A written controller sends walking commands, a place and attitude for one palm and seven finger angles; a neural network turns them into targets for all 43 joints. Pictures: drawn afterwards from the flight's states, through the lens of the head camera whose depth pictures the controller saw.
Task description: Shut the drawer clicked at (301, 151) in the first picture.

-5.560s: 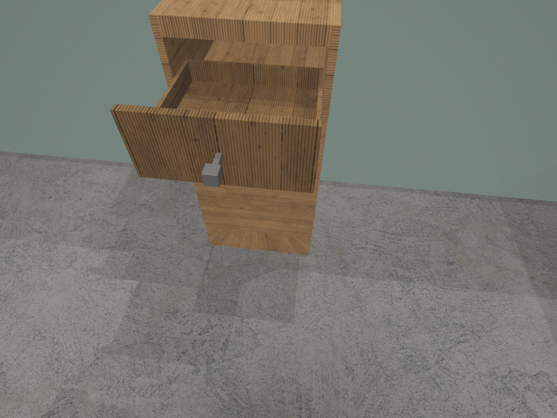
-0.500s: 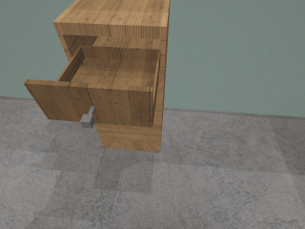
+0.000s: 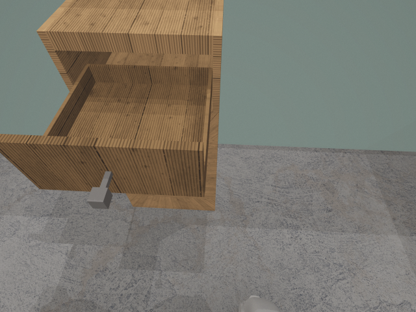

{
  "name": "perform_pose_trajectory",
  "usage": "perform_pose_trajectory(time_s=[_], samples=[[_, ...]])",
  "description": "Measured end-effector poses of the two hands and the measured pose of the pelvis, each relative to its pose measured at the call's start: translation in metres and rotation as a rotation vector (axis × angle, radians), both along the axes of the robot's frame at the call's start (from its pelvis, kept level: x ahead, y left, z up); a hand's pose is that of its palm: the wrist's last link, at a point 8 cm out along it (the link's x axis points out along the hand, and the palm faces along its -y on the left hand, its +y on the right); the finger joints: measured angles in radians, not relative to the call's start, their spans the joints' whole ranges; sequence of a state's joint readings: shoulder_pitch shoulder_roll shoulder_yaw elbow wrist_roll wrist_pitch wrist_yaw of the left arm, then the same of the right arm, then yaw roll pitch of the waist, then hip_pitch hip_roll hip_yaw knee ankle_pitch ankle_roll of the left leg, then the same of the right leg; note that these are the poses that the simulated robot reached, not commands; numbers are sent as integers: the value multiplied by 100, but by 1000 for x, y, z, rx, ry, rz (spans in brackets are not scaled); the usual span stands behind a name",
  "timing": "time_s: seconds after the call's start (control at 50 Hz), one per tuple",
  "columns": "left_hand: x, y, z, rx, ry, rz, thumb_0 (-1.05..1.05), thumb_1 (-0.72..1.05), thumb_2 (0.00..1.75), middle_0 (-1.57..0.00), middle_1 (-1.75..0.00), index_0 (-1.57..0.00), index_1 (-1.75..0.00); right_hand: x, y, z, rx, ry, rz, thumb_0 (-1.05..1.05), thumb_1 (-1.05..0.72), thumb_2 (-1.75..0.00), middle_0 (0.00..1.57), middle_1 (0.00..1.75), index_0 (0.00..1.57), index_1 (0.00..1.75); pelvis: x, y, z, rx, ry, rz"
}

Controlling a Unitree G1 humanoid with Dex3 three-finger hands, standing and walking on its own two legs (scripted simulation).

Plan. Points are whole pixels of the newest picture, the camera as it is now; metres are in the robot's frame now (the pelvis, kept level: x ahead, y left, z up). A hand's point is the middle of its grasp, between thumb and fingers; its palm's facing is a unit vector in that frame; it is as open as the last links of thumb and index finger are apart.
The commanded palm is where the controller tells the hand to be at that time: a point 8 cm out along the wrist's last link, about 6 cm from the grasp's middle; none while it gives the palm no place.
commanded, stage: come to a stop and stand still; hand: left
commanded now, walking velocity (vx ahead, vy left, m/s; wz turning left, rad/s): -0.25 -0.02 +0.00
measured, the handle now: (103, 189) +0.33 +0.23 +0.04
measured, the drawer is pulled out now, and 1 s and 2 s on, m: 0.30 0.30 0.30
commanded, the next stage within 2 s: look again from close up in 1.98 s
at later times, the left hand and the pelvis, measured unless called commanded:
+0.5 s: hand out of the picture +0.09 +0.21 -0.18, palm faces +0.10 -0.97 -0.22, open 7.3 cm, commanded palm none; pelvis +0.03 +0.01 -0.01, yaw +2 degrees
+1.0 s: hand out of the picture +0.04 +0.24 -0.15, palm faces +0.01 -0.97 -0.24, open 7.4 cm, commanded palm none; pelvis +0.02 +0.06 +0.00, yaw -1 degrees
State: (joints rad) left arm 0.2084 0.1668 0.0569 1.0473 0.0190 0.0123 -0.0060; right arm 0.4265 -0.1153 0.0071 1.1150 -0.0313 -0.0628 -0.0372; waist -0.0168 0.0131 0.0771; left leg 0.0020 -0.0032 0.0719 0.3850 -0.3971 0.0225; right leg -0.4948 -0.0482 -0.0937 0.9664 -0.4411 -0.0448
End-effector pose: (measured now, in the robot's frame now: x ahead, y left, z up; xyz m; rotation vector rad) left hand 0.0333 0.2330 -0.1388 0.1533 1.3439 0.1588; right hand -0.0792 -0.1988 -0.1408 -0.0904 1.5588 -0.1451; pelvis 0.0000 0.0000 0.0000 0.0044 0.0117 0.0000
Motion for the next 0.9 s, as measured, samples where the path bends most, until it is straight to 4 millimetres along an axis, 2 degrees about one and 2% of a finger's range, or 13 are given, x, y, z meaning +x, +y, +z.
perform_pose_trajectory(time_s=[0.1,0.14,0.18,0.28,0.34,0.4,0.46,0.52,0.58,0.68,0.74,0.82,0.9], samples=[[79,-9,2,46,-157,-48,1,93,89,-19,-30,-20,-30,0,-9,-10,40,114,-32,0,-91,-90,20,30,21,30,32,-17,-12,21,-16,7],[96,-14,4,60,-200,-40,1,92,89,-19,-30,-20,-30,14,-20,-15,31,116,-38,0,-91,-90,20,30,21,30,40,-22,-14,21,-27,24],[103,-20,7,63,-212,-32,1,92,89,-19,-30,-20,-30,38,-33,-17,6,84,-32,0,-91,-90,20,30,21,30,43,-25,-12,23,-34,38],[98,-29,8,40,-178,-18,0,91,89,-20,-30,-20,-30,119,-55,-13,-42,-101,18,0,-91,-90,20,30,20,30,41,-24,-3,34,-27,41],[89,-22,7,35,-172,5,0,93,89,-20,-30,-20,-30,164,-59,-5,-65,-223,61,0,-91,-90,20,30,20,30,36,-20,-2,35,-24,38],[77,-8,3,32,-161,17,0,93,89,-20,-30,-21,-30,197,-56,5,-86,-325,100,0,-91,-90,19,30,20,30,31,-14,-2,32,-25,36],[61,8,-6,23,-144,36,0,92,89,-20,-30,-21,-30,214,-46,13,-107,-401,129,0,-91,-90,19,30,20,30,28,-3,-7,20,-29,35],[43,25,-12,35,-124,47,0,92,89,-20,-30,-20,-30,218,-32,15,-117,-462,133,0,-91,-90,19,30,20,30,27,13,-12,2,-44,40],[24,40,-4,54,-89,41,1,92,89,-20,-30,-20,-30,216,-14,15,-88,-500,132,0,-91,-90,19,30,20,30,27,27,-10,0,-57,26],[-3,58,9,103,-65,43,1,91,89,-20,-30,-20,-30,205,15,-2,-3,-495,131,0,-91,-90,20,30,20,30,22,38,-11,25,-49,12],[-18,60,17,117,-31,35,1,91,89,-19,-30,-20,-30,192,28,-12,38,-462,114,0,-91,-90,20,30,20,30,18,45,-9,19,-46,5],[-26,61,21,102,4,12,1,91,89,-19,-30,-20,-30,170,26,-12,17,-429,70,-1,-94,-90,20,30,21,30,16,51,-4,18,-38,-1],[-17,58,19,74,7,-4,1,91,89,-20,-30,-20,-30,136,22,-10,-7,-341,63,-1,-93,-90,20,30,21,30,17,55,0,17,-33,-9]])
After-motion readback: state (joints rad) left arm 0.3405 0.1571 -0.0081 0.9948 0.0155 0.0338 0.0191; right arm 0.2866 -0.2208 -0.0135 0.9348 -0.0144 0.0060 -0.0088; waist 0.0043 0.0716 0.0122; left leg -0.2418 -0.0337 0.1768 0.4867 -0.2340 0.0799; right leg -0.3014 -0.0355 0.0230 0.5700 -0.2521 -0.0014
